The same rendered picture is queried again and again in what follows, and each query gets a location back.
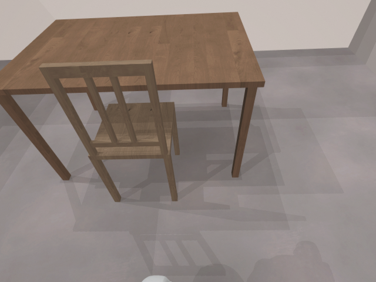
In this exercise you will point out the table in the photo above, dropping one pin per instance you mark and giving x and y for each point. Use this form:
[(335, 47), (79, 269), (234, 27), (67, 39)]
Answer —
[(189, 51)]

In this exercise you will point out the chair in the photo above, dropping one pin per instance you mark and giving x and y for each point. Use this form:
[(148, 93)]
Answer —
[(127, 130)]

